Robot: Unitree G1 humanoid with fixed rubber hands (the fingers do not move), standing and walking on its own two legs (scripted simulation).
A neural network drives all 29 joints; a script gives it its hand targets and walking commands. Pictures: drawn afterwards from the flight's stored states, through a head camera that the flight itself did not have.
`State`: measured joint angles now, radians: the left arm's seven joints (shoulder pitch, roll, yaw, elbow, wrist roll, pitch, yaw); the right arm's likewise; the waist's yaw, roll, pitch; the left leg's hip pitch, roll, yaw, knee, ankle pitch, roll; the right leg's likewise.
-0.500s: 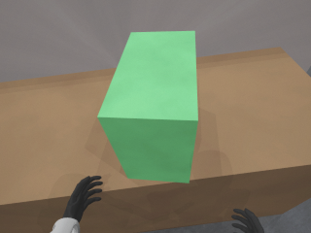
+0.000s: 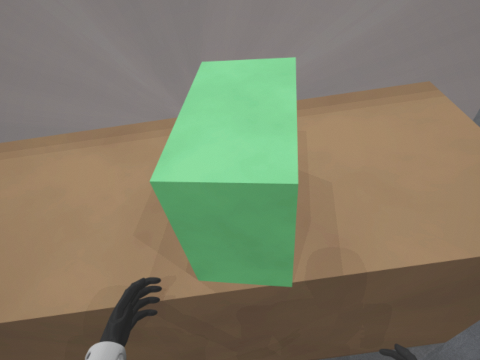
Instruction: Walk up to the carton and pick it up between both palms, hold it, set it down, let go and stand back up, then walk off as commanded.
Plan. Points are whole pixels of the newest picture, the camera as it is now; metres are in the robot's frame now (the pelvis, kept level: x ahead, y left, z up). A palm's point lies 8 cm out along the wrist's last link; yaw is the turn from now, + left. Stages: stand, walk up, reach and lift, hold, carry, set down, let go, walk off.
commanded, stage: stand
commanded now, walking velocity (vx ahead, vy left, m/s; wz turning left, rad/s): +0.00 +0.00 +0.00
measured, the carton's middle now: (245, 171) +0.45 +0.02 +0.08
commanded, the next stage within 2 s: walk off in 1.46 s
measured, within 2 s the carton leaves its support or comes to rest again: neither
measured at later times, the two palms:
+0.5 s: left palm (120, 332) +0.20 +0.22 +0.00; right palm out of the picture +0.10 -0.26 -0.12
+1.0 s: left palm (120, 333) +0.19 +0.22 +0.00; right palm out of the picture +0.10 -0.26 -0.12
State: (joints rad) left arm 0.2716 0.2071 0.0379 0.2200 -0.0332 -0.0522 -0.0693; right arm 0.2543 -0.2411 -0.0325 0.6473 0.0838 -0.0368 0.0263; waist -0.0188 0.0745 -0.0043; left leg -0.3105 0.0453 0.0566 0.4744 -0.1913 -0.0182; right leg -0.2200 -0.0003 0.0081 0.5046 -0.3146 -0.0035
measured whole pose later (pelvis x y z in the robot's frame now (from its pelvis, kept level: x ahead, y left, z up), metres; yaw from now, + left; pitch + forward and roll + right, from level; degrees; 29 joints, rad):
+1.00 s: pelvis +0.00 +0.00 +0.00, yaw +0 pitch +0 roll +1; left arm 0.27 0.21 0.04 0.27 -0.03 -0.12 -0.07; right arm 0.25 -0.30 -0.03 0.74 0.08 -0.02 0.05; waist -0.02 0.07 -0.02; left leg -0.31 0.05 0.06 0.53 -0.22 -0.02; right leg -0.22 0.00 0.01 0.56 -0.35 -0.01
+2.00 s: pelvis -0.04 +0.01 -0.02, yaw +0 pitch -4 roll +0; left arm 0.20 0.26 0.01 0.29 -0.03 -0.07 -0.05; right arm 0.26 -0.33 -0.03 0.73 0.08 0.02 0.02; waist -0.02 0.03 0.03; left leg -0.34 0.04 0.06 0.66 -0.24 0.01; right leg -0.30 0.02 0.01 0.94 -0.47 0.01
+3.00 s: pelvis -0.23 +0.01 -0.05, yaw -1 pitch -6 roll -1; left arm 0.26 0.38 0.01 0.67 -0.02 0.08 0.01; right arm 0.24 -0.36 -0.03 0.68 0.08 0.04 -0.02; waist -0.02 -0.02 0.26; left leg -0.48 -0.07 -0.07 0.85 -0.26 0.05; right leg -0.39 0.10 0.10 1.19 -0.53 -0.02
